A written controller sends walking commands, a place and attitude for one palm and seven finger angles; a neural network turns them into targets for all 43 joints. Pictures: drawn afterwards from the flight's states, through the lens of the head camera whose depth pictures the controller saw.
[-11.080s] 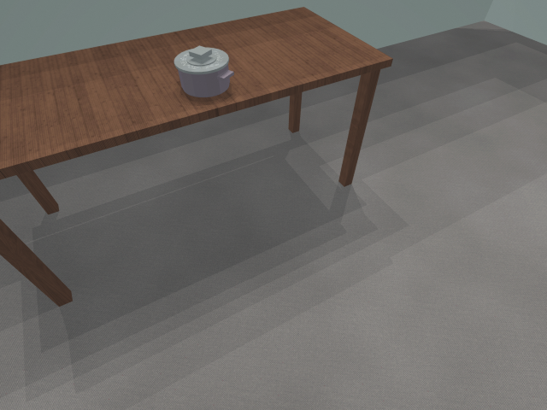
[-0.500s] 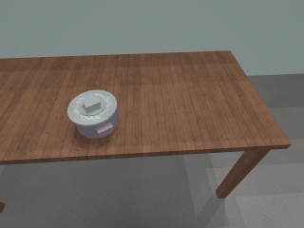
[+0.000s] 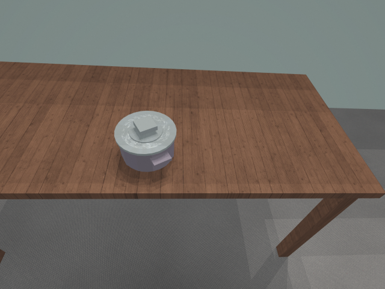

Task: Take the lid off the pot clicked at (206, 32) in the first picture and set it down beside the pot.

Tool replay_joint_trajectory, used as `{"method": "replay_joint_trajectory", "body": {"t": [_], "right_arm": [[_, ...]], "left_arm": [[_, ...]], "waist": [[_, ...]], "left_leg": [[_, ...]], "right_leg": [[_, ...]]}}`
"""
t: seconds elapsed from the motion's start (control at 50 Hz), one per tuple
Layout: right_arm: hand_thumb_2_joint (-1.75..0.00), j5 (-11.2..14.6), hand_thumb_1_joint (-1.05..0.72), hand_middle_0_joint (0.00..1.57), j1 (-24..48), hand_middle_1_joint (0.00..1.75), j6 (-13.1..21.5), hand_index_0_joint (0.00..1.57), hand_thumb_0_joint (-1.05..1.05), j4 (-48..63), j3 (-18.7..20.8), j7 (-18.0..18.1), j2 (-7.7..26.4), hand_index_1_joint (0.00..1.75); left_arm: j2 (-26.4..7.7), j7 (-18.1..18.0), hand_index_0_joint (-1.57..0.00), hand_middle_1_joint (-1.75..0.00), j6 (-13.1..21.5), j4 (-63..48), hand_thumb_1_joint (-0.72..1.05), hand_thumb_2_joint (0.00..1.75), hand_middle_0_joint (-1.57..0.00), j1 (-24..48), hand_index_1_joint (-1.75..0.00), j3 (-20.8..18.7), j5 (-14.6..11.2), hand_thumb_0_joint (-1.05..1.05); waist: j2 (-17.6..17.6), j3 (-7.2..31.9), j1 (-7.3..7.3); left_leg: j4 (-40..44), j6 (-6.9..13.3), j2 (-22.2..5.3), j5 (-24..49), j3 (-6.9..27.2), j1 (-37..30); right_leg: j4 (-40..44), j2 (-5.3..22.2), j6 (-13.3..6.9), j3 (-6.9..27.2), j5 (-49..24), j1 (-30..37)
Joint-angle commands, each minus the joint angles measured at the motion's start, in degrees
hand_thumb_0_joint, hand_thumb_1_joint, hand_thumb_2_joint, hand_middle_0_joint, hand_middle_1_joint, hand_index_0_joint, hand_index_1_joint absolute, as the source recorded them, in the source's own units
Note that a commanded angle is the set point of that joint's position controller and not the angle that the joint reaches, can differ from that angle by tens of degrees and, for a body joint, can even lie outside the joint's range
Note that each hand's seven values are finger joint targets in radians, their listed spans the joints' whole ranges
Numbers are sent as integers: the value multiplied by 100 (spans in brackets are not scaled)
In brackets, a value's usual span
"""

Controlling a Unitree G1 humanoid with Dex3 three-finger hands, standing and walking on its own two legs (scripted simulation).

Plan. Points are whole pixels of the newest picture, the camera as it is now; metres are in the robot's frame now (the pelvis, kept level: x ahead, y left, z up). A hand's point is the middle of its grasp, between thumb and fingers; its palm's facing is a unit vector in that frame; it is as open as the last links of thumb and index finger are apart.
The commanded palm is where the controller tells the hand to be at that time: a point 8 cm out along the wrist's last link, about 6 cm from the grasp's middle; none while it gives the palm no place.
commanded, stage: look again from close up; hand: left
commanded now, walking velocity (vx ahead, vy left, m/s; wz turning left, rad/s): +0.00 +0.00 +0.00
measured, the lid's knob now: (145, 125) +0.51 +0.17 +0.03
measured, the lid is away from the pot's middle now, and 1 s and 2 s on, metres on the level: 0.00 0.00 0.00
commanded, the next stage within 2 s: lift the closed hand beside the body in 1.30 s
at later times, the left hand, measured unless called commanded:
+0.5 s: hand out of the picture -0.03 +0.17 -0.18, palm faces +0.03 -0.99 -0.16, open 7.3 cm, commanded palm none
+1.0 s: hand out of the picture -0.01 +0.15 -0.18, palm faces +0.03 -0.99 -0.16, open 7.3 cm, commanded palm none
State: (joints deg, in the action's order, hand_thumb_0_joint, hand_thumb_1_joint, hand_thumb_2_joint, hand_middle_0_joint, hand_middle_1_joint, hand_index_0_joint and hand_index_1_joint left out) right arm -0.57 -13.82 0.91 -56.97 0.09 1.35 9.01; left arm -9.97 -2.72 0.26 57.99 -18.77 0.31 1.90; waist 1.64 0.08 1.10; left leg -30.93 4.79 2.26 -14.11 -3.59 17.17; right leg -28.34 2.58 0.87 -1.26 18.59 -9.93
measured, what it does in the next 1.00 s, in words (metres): stands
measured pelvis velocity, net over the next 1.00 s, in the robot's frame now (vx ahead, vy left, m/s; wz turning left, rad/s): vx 0.01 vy -0.02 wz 0.02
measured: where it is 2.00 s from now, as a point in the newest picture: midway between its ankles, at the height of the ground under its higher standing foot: outside the picture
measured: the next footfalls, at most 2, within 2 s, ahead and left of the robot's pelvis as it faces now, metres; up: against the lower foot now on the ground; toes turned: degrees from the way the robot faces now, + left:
none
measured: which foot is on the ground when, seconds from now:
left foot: down 0.00-1.00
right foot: down 0.00-1.00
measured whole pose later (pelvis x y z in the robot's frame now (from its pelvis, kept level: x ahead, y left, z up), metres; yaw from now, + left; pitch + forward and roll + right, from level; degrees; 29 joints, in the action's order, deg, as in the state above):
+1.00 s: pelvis +0.01 -0.02 +0.01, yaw +1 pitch +0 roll +0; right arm 0.2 -16.2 1.5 -63.2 -0.6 1.8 8.3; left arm -8.7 -2.7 1.1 60.8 -19.9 0.9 1.2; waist 2.2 -2.0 0.6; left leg -26.3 3.6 2.6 -12.7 -2.4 13.6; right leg -24.3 2.7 2.0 -2.3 17.7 -6.4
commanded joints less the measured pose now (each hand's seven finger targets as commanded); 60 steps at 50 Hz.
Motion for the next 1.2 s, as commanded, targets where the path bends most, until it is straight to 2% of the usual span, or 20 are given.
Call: {"method": "replay_joint_trajectory", "body": {"t": [0.0, 0.06, 0.12, 0.2, 0.28, 0.3, 0.38, 0.4, 0.48, 0.5, 0.56, 0.62, 0.66, 0.74, 0.86, 0.9, 1.04, 1.08, 1.1, 1.18], "right_arm": [[-90, 5, -90, 20, -219, 30, 71, 20, 0, 236, 111, -35, 695, 30], [-90, 10, -90, 20, -191, 30, 75, 20, 0, 208, 110, -41, 715, 30], [-90, 26, -90, 20, -210, 30, 98, 20, 0, 168, 96, -35, 711, 30], [-90, 50, -90, 20, -290, 30, 128, 20, 0, 64, 73, -23, 663, 30], [-90, 59, -90, 20, -318, 30, 140, 20, 0, -57, 57, 2, 659, 30], [-90, 70, -90, 20, -330, 30, 143, 20, 0, -76, 48, 2, 649, 30], [-90, 71, -90, 20, -373, 30, 147, 20, 0, -175, 35, 10, 629, 30], [-90, 74, -90, 20, -374, 30, 148, 20, 0, -187, 36, 8, 604, 30], [-90, 70, -90, 20, -421, 30, 148, 20, 0, -268, 36, 14, 579, 30], [-90, 75, -90, 20, -401, 30, 150, 20, 0, -273, 37, 14, 569, 30], [-90, 70, -90, 20, -392, 30, 146, 20, 0, -298, 34, 21, 555, 30], [-90, 69, -90, 20, -415, 30, 145, 20, 0, -324, 33, 23, 542, 30], [-90, 68, -90, 20, -453, 30, 143, 20, 0, -332, 27, 26, 533, 30], [-90, 67, -90, 20, -494, 30, 150, 20, 0, -371, 28, 31, 497, 30], [-90, 69, -90, 20, -538, 30, 142, 20, 0, -433, 10, 39, 474, 30], [-90, 77, -90, 20, -560, 30, 144, 20, 0, -449, 12, 38, 449, 30], [-90, 76, -90, 20, -603, 30, 133, 20, 0, -504, 6, 37, 439, 30], [-90, 76, -90, 20, -639, 30, 137, 20, 0, -534, 2, 40, 423, 30], [-90, 82, -90, 20, -630, 30, 129, 20, 0, -539, 0, 40, 410, 30], [-90, 76, -90, 20, -686, 30, 131, 20, 0, -564, 1, 45, 399, 30]], "left_arm": [[-440, 29, -20, -30, 25, -154, 90, 90, -20, -669, -30, -44, -13, 0], [-435, 25, -20, -30, 31, -137, 90, 90, -20, -744, -30, -28, -7, 0], [-454, 30, -20, -30, 43, -97, 90, 90, -20, -835, -30, -24, -13, 0], [-490, 27, -20, -30, 72, -11, 90, 90, -20, -919, -30, 0, -36, 0], [-441, 8, -20, -30, 62, 96, 90, 90, -20, -1014, -30, 13, -46, 0], [-487, 12, -20, -30, 69, 103, 90, 90, -20, -1024, -30, 11, -50, 0], [-435, 2, -20, -30, 79, 173, 90, 90, -20, -1006, -30, 25, -61, 0], [-471, 6, -20, -30, 81, 163, 90, 90, -20, -995, -30, 17, -61, 0], [-411, -5, -20, -30, 81, 182, 90, 90, -20, -942, -30, 12, -62, 0], [-437, 2, -20, -30, 81, 177, 90, 90, -20, -949, -30, 6, -66, 0], [-405, -3, -20, -30, 75, 189, 90, 90, -20, -934, -30, 4, -63, 0], [-395, -2, -20, -30, 82, 178, 90, 90, -20, -887, -30, -11, -65, 0], [-388, -2, -20, -30, 78, 178, 90, 90, -20, -854, -30, -12, -68, 0], [-377, -7, -20, -30, 99, 157, 90, 90, -20, -797, -30, -20, -73, 0], [-353, -1, -20, -30, 93, 174, 90, 90, -20, -775, -30, -20, -81, 0], [-371, 6, -20, -30, 106, 187, 90, 90, -20, -782, -30, -22, -84, 0], [-343, 6, -20, -30, 111, 207, 90, 90, -20, -776, -30, -18, -92, 0], [-320, 5, -20, -30, 115, 232, 90, 90, -20, -780, -30, -14, -94, 0], [-335, 11, -20, -30, 113, 231, 90, 90, -20, -785, -30, -9, -100, 0], [-277, 6, -20, -30, 112, 268, 90, 90, -20, -801, -30, -8, -97, 0]], "waist": [[-318, -275, 34], [-330, -311, 21], [-376, -208, 29], [-217, -60, 14], [-357, -116, 12], [-229, -111, 24], [-169, -195, -13], [-57, -207, 5], [-67, -285, -29], [-43, -277, 4], [-254, -319, -1], [-117, -321, -4], [-190, -312, -16], [-35, -298, -29], [-176, -362, -34], [0, -343, -14], [-127, -364, -39], [-126, -329, -51], [6, -419, -28], [-96, -408, -54]], "left_leg": [[1453, -20, -924, -824, 1439, -56], [1483, -57, -903, -791, 1425, -105], [1450, -45, -911, -432, 1427, -252], [1259, -45, -879, 358, 1304, -567], [1273, -73, -874, 691, 1305, -655], [1201, -47, -871, 869, 1275, -665], [1124, -68, -794, 917, 1175, -667], [1091, -51, -797, 1016, 1177, -657], [1063, -64, -747, 953, 1132, -618], [1043, -43, -764, 1008, 1137, -618], [1086, -53, -749, 893, 1150, -578], [1037, -50, -749, 925, 1119, -566], [1051, -59, -746, 910, 1108, -591], [950, -60, -745, 1196, 1047, -614], [991, -68, -753, 1066, 1031, -612], [946, -54, -766, 1137, 1007, -604], [953, -83, -749, 985, 983, -586], [959, -83, -756, 1053, 988, -633], [963, -68, -767, 994, 995, -572], [992, -76, -764, 952, 992, -612]], "right_leg": [[354, 88, -246, 105, 2, -374], [392, 134, -225, 130, -41, -430], [432, 172, -215, 121, -139, -389], [525, 256, -211, 145, -412, -313], [551, 286, -178, 124, -421, -279], [586, 301, -183, 101, -518, -225], [644, 377, -183, 166, -630, -220], [652, 373, -193, 156, -707, -190], [671, 401, -188, 184, -697, -197], [677, 396, -192, 165, -740, -179], [701, 402, -186, 179, -668, -191], [722, 419, -200, 189, -746, -158], [720, 413, -197, 196, -727, -169], [730, 442, -211, 221, -960, -120], [788, 440, -220, 233, -881, -135], [806, 438, -225, 210, -979, -73], [824, 448, -242, 268, -939, -103], [812, 445, -245, 248, -961, -91], [847, 431, -255, 233, -941, -96], [837, 429, -252, 246, -884, -127]]}}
